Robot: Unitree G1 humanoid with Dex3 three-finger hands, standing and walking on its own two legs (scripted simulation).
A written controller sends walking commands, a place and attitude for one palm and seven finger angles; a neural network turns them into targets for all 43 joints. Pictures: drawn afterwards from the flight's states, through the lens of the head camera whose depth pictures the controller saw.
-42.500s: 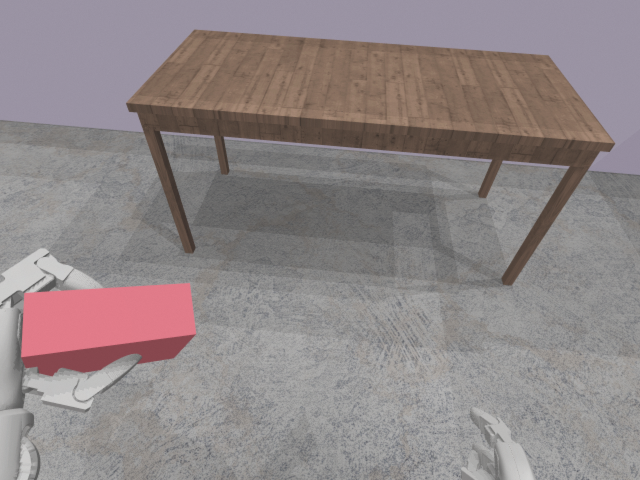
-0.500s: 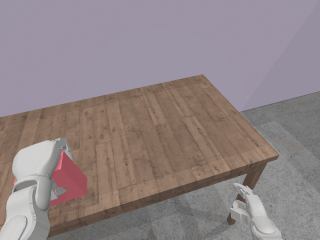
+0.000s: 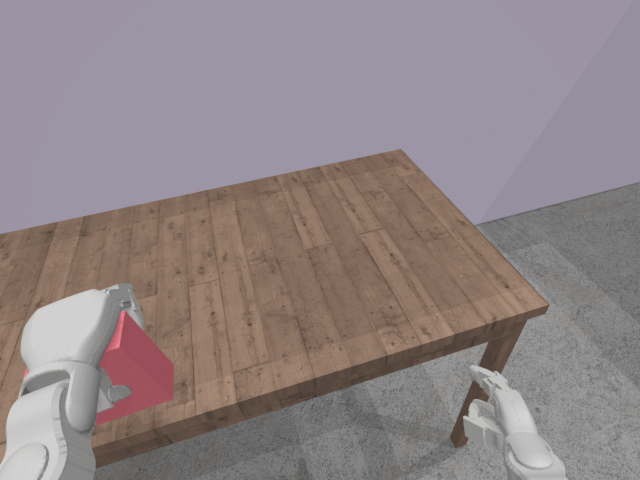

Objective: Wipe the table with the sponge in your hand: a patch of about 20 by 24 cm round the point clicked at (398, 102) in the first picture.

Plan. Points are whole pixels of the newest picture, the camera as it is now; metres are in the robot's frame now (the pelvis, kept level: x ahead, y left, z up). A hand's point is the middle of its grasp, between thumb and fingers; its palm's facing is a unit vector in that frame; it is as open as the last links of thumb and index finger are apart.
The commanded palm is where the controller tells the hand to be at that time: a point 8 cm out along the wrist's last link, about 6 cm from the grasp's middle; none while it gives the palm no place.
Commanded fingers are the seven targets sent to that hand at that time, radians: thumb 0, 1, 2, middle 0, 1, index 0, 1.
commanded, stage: bring the sponge back beside the body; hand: left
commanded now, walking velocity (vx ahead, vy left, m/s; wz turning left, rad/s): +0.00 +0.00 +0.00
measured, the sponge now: (118, 379) +0.19 +0.30 +0.05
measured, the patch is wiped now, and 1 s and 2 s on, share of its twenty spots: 0.95 0.95 0.95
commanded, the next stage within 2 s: step back with the hand held close in 0.64 s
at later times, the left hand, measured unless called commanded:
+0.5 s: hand (110, 364) +0.18 +0.27 +0.11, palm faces +0.10 -0.14 -0.99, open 9.4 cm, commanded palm +0.15 +0.27 +0.18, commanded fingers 0.00 0.10 1.30 -1.20 -1.60 -1.20 -1.60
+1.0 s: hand (134, 338) +0.20 +0.24 +0.14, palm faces +0.30 -0.87 -0.40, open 9.4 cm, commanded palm +0.14 +0.29 +0.17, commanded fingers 0.00 0.10 1.30 -1.20 -1.60 -1.20 -1.60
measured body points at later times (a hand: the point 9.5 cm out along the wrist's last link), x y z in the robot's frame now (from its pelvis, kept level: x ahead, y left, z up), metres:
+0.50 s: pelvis -0.01 -0.01 +0.00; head -0.04 -0.04 +0.45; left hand +0.17 +0.28 +0.16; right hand +0.26 -0.20 -0.06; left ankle +0.01 +0.11 -0.74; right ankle +0.00 -0.10 -0.74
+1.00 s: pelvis -0.01 +0.00 -0.01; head +0.01 +0.02 +0.44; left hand +0.18 +0.28 +0.16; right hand +0.19 -0.22 -0.07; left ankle +0.01 +0.11 -0.74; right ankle +0.00 -0.10 -0.74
